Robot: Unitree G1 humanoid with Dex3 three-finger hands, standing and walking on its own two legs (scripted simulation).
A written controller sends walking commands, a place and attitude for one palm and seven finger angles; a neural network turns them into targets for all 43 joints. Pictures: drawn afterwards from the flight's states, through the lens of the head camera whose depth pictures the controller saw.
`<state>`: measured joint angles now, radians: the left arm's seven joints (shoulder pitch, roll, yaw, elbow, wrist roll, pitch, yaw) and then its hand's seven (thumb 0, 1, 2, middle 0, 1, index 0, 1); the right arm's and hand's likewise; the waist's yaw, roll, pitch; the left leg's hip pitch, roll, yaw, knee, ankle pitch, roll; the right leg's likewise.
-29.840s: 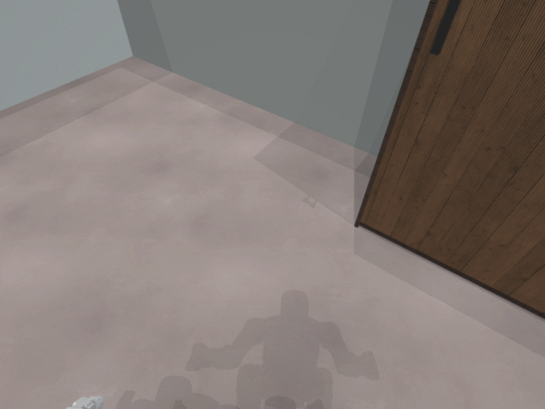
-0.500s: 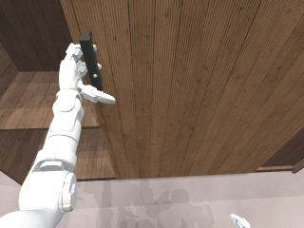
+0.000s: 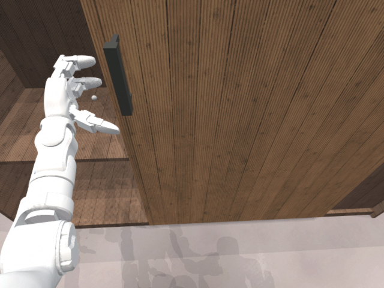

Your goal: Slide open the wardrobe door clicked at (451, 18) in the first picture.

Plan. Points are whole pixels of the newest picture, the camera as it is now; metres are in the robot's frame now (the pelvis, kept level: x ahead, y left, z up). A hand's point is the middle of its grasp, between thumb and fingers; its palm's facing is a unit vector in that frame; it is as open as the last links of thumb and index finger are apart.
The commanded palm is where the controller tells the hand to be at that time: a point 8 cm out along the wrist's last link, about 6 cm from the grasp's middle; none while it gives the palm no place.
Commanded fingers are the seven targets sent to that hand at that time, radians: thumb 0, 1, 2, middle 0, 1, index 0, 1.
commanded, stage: slip the hand off the handle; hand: left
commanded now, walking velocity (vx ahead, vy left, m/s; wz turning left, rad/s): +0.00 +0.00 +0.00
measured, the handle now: (121, 77) +0.49 +0.16 +0.19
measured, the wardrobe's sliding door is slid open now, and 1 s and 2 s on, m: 0.58 0.58 0.58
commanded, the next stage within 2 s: draw the hand back to the body in 0.56 s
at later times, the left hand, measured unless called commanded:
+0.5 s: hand (82, 136) +0.34 +0.20 +0.18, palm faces +0.18 -0.98 -0.09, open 14.7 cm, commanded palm +0.30 +0.24 +0.17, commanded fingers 0.00 -0.55 0.20 -0.25 -1.15 -0.25 -1.15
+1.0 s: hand (62, 167) +0.27 +0.20 +0.19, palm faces +0.06 -1.00 -0.03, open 14.7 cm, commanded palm +0.23 +0.24 +0.17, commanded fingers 0.00 -0.55 0.20 -0.25 -1.15 -0.25 -1.15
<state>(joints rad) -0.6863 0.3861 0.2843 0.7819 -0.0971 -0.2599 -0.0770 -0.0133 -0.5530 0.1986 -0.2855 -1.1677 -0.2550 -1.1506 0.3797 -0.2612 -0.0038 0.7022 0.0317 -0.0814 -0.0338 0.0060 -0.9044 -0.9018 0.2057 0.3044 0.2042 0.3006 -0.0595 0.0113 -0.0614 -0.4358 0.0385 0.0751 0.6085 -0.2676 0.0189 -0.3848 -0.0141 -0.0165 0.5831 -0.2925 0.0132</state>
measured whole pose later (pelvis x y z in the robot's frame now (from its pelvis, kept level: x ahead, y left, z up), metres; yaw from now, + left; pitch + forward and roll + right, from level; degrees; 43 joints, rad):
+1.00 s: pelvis +0.00 -0.02 +0.01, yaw +2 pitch -3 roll +0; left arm -0.05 0.32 0.30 0.00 -0.33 0.14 -0.29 -0.01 -0.55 0.20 -0.25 -1.15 -0.26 -1.15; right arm 0.23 -0.26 0.06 0.62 0.07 -0.20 -0.08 0.01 -0.90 -0.90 0.21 0.30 0.20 0.30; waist 0.05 0.06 -0.07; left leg -0.21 0.04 0.04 0.50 -0.23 -0.01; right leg -0.17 -0.01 -0.05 0.51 -0.29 -0.01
